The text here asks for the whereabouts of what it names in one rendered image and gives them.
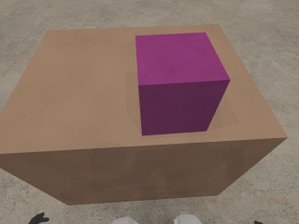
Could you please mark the carton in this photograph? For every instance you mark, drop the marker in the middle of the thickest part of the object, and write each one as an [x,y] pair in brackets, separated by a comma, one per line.
[181,81]

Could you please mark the robot left hand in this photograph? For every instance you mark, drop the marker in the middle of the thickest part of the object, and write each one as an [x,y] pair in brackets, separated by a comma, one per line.
[38,219]

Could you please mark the robot right thigh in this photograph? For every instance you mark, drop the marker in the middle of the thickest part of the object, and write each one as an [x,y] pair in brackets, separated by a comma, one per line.
[187,219]

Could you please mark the pedestal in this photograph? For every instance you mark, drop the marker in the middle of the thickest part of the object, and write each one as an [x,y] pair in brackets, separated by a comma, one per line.
[72,126]

